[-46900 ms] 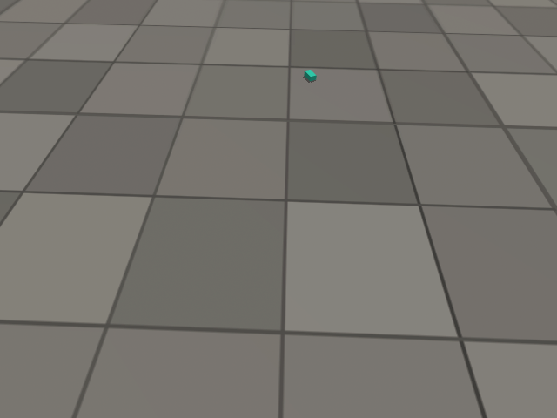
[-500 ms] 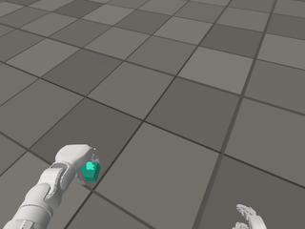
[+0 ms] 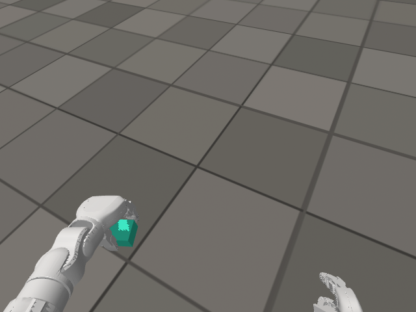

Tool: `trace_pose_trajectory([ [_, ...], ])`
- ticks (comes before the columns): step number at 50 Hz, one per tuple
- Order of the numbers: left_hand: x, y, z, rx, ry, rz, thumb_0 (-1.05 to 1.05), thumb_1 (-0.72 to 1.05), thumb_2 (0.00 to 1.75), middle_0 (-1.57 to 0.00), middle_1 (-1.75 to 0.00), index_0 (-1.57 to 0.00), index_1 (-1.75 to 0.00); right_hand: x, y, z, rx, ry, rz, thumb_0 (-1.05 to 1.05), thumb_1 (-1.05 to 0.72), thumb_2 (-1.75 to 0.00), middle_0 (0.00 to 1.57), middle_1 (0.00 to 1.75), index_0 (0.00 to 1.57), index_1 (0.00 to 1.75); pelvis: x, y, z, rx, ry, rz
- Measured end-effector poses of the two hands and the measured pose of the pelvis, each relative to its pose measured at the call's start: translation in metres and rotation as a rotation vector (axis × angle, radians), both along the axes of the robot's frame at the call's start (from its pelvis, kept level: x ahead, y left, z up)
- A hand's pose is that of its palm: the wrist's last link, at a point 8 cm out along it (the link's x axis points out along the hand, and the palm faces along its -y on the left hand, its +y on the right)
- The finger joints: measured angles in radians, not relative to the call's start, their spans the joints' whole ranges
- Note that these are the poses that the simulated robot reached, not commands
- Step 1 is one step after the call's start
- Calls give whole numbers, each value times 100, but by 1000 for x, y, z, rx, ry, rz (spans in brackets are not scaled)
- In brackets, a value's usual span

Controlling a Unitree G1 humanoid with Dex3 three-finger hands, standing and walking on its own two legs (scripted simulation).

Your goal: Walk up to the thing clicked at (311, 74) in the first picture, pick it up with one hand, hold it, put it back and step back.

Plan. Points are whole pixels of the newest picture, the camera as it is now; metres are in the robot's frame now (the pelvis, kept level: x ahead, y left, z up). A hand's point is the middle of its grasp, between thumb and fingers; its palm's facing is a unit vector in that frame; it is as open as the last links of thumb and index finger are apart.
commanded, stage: hold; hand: left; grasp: from above
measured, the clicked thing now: (114, 232) +0.31 +0.23 -0.07
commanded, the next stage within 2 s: crouch in 0.36 s
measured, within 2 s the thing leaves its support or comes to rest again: neither
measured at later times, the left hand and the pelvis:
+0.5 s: hand (110, 227) +0.30 +0.22 -0.03, palm faces -0.48 -0.01 -0.88, open 7.5 cm; pelvis +0.01 +0.00 +0.00, yaw +0 degrees
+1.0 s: hand (131, 236) +0.35 +0.23 -0.19, palm faces -0.40 +0.09 -0.91, open 7.5 cm; pelvis -0.03 +0.00 -0.11, yaw +1 degrees
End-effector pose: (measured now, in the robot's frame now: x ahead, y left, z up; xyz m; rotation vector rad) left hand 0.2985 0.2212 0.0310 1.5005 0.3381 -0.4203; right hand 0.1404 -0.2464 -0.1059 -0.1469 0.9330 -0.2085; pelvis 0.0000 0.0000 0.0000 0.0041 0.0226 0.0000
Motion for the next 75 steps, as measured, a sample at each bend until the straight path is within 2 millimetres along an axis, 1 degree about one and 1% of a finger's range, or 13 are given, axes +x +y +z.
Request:
trace_pose_trajectory([
  [7,1,-1,-4,2,5,-16,1,46,0,-86,-26,-95,-13,2,0,-1,-3,16,-1,1,-91,-90,20,30,21,30,3,1,1,0,4,1],
  [20,15,3,5,12,-19,1,1,46,0,-86,-27,-94,-14,3,-1,1,1,28,-20,1,-91,-90,20,30,21,30,10,2,2,-2,4,-1],
  [30,11,-1,-10,-6,14,-16,2,47,0,-85,-28,-93,-15,3,-1,1,-5,39,-17,1,-90,-90,20,30,21,30,10,2,2,-1,12,0],
  [35,15,2,-27,5,-6,-21,1,46,0,-86,-27,-94,-14,-2,-3,-5,-17,63,-7,1,-90,-90,20,30,21,30,6,0,-5,-2,49,7],
  [40,23,5,-61,40,-22,-34,1,45,0,-86,-27,-95,-15,-16,-11,-23,-43,111,8,1,-89,-90,20,30,21,30,-5,-1,-24,-7,129,16],
  [45,37,6,-111,77,-40,-44,1,45,1,-86,-29,-94,-18,-43,-24,-58,-85,178,7,1,-90,-90,20,30,21,30,-19,0,-60,-20,240,23],
  [48,49,5,-145,93,-56,-55,1,44,2,-85,-31,-93,-19,-66,-31,-84,-112,230,-8,1,-90,-90,20,30,21,30,-29,1,-87,-28,309,25],
  [53,73,4,-197,107,-82,-46,1,44,5,-84,-32,-92,-21,-114,-36,-131,-145,332,-47,0,-90,-90,20,30,21,30,-43,6,-133,-40,410,23],
  [58,93,3,-244,113,-87,-15,0,43,8,-84,-31,-92,-20,-160,-28,-174,-141,427,-95,1,-90,-90,20,30,21,30,-53,10,-175,-48,487,17],
  [62,104,1,-278,106,-65,1,0,43,8,-84,-31,-92,-20,-186,-17,-204,-119,482,-124,1,-90,-90,20,30,21,30,-58,13,-203,-54,533,12],
  [65,111,-1,-304,97,-41,0,0,43,8,-85,-30,-93,-19,-197,-8,-224,-104,506,-137,1,-90,-90,20,30,21,30,-60,15,-222,-59,562,9],
  [68,118,-1,-330,84,-18,-6,0,43,7,-85,-30,-93,-19,-200,-2,-242,-95,518,-133,1,-90,-90,20,30,21,30,-60,17,-241,-66,588,8],
  [75,134,5,-396,58,-1,-19,1,43,6,-86,-29,-94,-17,-186,-1,-282,-104,524,-71,1,-89,-90,20,30,21,30,-58,16,-287,-82,657,8],
])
